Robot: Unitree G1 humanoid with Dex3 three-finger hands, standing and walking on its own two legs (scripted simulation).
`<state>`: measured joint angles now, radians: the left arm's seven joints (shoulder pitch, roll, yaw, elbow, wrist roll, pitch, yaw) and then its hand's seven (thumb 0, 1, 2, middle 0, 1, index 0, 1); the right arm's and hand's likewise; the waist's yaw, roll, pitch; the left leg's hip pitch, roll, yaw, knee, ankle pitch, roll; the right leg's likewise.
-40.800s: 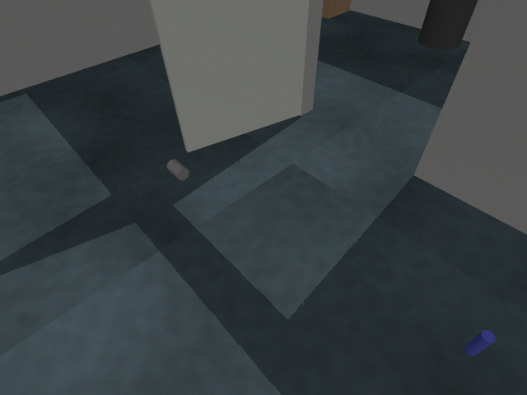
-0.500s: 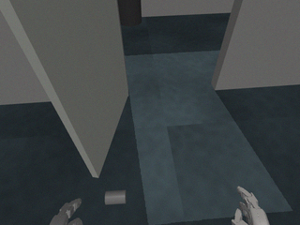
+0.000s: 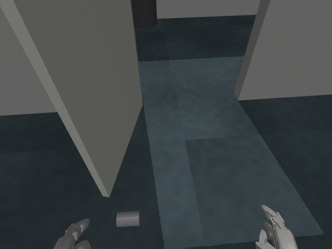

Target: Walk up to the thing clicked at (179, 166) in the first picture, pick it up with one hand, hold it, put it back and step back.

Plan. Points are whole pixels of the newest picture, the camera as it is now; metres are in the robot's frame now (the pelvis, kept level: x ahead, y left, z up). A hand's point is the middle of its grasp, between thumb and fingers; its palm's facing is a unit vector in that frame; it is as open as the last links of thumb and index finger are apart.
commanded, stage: home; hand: left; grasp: from above
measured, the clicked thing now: (128, 218) +0.46 +0.21 -0.68
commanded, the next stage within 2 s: stand in 0.66 s
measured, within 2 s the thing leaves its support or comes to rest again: neither
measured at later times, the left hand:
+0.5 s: hand out of the picture +0.16 +0.18 -0.04, palm faces +0.04 -0.98 -0.20, open 7.4 cm
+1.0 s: hand out of the picture +0.13 +0.23 -0.10, palm faces +0.02 -0.94 -0.33, open 7.4 cm
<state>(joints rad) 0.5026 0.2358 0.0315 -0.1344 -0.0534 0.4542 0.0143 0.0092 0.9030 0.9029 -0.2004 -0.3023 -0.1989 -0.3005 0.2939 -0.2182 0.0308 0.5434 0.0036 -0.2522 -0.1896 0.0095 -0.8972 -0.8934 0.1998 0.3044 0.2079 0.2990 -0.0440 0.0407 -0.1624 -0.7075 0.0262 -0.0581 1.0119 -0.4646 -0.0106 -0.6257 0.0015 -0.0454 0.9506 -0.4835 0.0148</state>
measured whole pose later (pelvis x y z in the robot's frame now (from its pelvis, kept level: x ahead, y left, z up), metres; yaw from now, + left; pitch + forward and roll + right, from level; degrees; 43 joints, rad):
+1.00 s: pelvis -0.01 +0.00 +0.03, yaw +0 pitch +1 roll +0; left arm 0.23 0.30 0.04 0.61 0.05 0.08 0.02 0.01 0.90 0.90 -0.20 -0.30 -0.20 -0.30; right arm 0.19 -0.29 -0.03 0.83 -0.06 -0.05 -0.01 0.01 -0.90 -0.89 0.20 0.30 0.21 0.30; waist 0.02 -0.02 0.02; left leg -0.45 -0.01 -0.02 0.80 -0.37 0.00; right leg -0.41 -0.04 -0.01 0.81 -0.43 0.02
